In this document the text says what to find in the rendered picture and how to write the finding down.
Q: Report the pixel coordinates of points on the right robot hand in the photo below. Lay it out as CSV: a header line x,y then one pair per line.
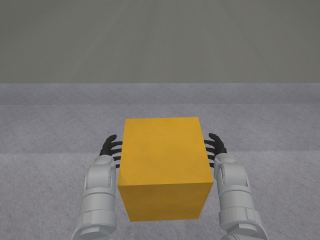
x,y
218,147

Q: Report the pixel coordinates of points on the left robot hand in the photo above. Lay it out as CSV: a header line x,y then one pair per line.
x,y
108,145

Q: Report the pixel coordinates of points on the carton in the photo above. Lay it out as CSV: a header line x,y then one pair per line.
x,y
164,171

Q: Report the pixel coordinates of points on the right robot forearm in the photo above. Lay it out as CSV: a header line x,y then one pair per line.
x,y
237,210

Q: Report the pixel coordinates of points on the left robot forearm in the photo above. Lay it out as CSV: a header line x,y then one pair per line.
x,y
97,217

